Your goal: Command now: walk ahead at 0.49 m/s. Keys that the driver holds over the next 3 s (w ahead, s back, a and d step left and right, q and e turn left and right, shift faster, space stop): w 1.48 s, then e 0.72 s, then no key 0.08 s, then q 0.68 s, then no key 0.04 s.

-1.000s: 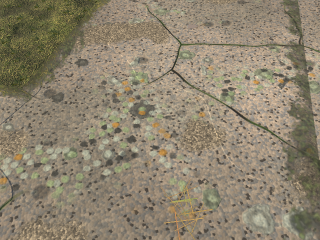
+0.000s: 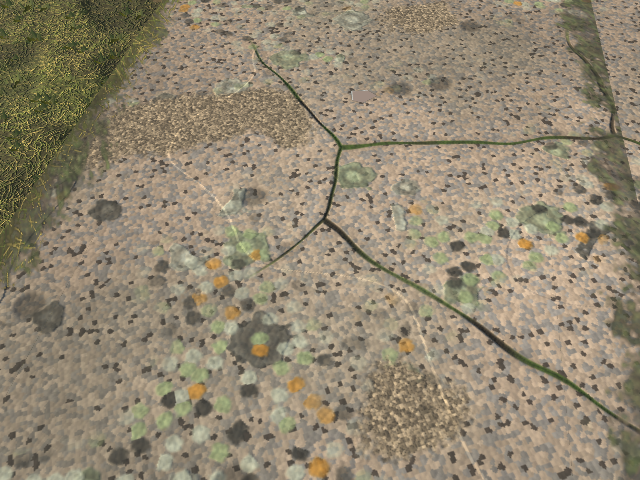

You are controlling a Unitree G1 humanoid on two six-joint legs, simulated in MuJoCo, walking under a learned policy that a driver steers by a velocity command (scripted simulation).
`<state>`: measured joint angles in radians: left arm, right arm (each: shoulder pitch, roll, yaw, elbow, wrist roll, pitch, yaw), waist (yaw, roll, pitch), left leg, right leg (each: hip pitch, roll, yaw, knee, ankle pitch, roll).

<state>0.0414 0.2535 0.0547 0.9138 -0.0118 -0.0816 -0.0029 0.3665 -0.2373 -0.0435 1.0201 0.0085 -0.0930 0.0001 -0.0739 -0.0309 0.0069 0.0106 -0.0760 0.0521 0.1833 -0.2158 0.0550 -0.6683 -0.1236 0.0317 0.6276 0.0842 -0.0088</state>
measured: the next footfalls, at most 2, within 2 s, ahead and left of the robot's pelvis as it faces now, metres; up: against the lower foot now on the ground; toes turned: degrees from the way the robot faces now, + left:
right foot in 0.14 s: +0.28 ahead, -0.15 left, +0.00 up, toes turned -2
left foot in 0.68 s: +0.59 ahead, +0.09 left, +0.00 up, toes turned +3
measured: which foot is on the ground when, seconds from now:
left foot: down 0.00-0.16, up 0.18-0.66, down 0.68-1.00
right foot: up 0.00-0.12, down 0.14-0.70, up 0.72-1.00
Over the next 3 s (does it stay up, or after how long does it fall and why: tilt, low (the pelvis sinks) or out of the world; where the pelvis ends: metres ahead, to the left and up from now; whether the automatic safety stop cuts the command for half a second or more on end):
stays up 1.03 -0.10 0.00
